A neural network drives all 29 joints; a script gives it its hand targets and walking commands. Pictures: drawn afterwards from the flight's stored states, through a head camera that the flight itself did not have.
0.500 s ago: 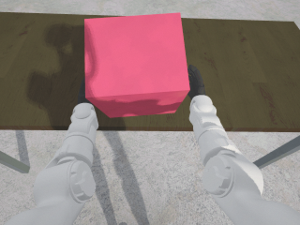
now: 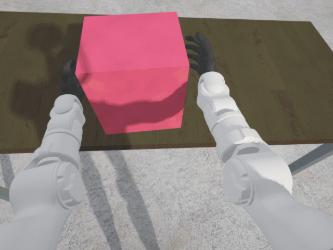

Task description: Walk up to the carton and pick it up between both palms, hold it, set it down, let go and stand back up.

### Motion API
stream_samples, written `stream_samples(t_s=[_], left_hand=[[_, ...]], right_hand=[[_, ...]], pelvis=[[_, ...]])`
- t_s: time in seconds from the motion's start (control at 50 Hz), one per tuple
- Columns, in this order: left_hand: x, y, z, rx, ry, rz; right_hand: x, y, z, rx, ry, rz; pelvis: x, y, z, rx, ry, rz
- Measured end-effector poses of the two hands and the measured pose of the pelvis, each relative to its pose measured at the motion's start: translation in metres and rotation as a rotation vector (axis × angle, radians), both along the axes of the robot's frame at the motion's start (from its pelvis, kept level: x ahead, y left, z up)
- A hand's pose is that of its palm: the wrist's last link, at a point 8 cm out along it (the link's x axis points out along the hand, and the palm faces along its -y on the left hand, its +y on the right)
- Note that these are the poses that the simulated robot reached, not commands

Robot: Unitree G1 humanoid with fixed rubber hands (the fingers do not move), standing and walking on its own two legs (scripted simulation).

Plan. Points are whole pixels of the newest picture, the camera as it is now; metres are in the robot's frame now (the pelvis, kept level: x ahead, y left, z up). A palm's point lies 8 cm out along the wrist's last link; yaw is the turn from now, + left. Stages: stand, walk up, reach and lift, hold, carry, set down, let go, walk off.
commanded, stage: set down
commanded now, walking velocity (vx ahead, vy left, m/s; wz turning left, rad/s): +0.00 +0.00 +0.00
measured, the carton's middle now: (138, 78) +0.53 +0.11 +0.06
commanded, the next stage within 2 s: none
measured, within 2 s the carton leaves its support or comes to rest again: rests again in 0.76 s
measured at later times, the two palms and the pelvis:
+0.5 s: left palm (86, 135) +0.38 +0.22 +0.01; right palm (215, 136) +0.42 -0.10 -0.01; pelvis -0.01 -0.02 -0.01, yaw +1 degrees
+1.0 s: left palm (107, 135) +0.38 +0.17 +0.01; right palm (219, 156) +0.36 -0.10 +0.00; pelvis -0.03 -0.04 -0.01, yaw -1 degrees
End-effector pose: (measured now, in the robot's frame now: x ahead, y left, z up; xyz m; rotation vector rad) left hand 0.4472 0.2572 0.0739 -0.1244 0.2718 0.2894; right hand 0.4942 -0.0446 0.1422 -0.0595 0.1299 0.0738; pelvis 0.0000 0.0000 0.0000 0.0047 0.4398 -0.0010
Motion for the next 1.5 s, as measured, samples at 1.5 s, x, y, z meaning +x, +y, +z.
stream_samples(t_s=[1.5], left_hand=[[-0.174,-0.001,-0.029,0.192,0.071,-0.125]], right_hand=[[-0.219,-0.075,-0.125,0.089,0.060,-0.069]], pelvis=[[-0.081,0.030,-0.010,-0.045,-0.042,-0.052]])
